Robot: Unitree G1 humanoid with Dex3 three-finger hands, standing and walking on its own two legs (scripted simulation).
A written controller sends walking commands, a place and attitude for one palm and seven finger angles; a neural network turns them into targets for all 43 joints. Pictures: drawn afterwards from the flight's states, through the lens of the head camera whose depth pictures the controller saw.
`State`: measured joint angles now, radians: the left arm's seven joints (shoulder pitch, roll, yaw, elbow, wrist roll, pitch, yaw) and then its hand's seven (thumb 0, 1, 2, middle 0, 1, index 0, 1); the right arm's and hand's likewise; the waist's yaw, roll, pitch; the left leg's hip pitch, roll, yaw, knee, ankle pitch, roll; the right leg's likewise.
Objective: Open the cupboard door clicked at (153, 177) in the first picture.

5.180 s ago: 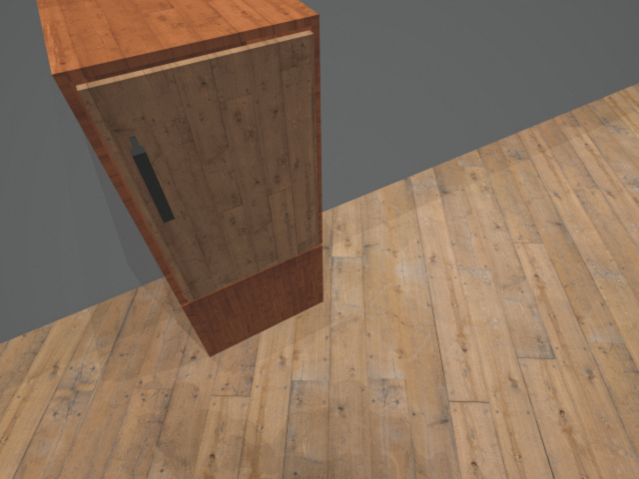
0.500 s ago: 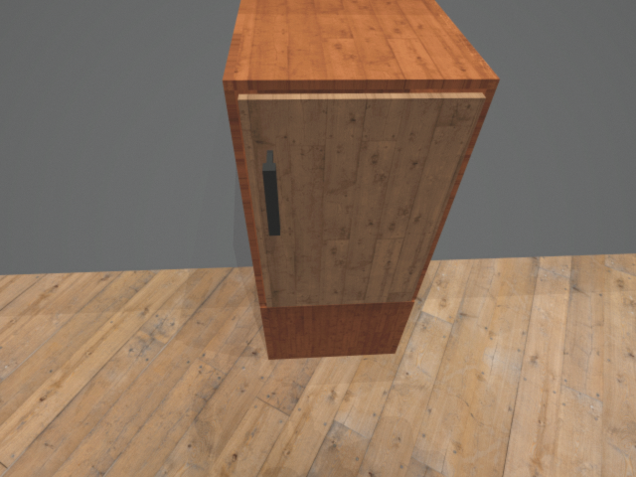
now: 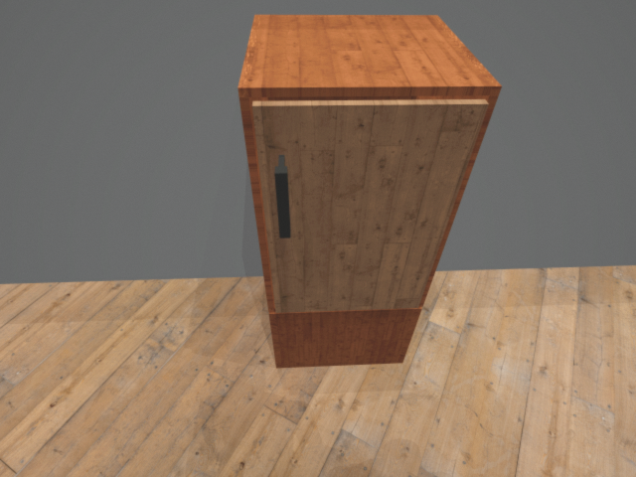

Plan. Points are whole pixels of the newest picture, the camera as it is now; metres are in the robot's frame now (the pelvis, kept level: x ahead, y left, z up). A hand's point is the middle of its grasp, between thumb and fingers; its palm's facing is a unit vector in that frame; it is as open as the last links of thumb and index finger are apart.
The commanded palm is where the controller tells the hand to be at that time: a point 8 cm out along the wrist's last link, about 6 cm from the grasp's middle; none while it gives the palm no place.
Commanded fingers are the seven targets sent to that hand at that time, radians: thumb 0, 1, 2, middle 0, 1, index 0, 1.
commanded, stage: shuffle to correct the standing spot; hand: left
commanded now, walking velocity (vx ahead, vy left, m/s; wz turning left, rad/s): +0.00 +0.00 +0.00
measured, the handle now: (283, 197) +0.59 +0.10 +0.02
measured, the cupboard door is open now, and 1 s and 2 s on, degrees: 0 0 0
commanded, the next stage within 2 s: come to a stop and stand still in 1.08 s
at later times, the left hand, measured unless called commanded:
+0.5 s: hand out of the picture -0.03 +0.12 -0.19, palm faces +0.13 -0.98 -0.14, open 7.4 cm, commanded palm none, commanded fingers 0.00 0.90 0.90 -0.20 -0.30 -0.20 -0.30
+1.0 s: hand out of the picture +0.04 +0.08 -0.20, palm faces +0.13 -0.98 -0.12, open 7.4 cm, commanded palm none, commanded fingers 0.00 0.90 0.90 -0.20 -0.30 -0.20 -0.30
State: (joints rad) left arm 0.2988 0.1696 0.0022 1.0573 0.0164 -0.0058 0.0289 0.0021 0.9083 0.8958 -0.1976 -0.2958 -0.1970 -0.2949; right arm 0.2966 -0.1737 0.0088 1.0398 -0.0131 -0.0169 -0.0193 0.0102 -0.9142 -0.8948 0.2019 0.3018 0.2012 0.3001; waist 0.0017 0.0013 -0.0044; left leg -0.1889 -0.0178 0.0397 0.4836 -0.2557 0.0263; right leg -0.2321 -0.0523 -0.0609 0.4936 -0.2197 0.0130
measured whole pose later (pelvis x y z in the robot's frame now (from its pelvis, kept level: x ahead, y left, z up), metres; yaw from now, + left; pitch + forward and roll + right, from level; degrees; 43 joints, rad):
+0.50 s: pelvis +0.03 -0.04 -0.01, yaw +4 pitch +0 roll -1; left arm 0.42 0.13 0.03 1.06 0.03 0.02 0.01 0.00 0.91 0.90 -0.20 -0.30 -0.20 -0.29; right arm 0.36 -0.13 -0.01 1.07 -0.03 0.00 -0.03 0.01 -0.90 -0.89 0.20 0.30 0.20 0.30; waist 0.00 -0.02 -0.01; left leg -0.27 0.04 -0.03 0.61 -0.35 0.00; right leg -0.26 -0.01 -0.15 0.57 -0.31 -0.04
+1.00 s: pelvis +0.07 -0.08 -0.02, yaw +4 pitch -1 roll -1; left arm 0.36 0.15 0.05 1.01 0.04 0.05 0.00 0.00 0.91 0.90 -0.20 -0.30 -0.20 -0.29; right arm 0.20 -0.12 -0.02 1.00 -0.03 -0.02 -0.05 0.01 -0.91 -0.89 0.20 0.30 0.20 0.30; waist 0.01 -0.05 0.04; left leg -0.34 0.04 0.17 0.65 -0.27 0.07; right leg -0.28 0.06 -0.13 0.78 -0.48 -0.06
